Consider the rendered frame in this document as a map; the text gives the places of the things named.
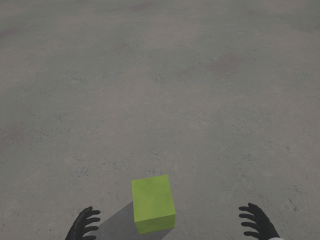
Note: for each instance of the robot right hand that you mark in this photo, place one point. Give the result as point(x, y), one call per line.
point(265, 228)

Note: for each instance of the carton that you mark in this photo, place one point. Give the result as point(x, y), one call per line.
point(153, 204)

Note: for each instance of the robot left hand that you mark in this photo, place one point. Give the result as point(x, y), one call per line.
point(78, 228)

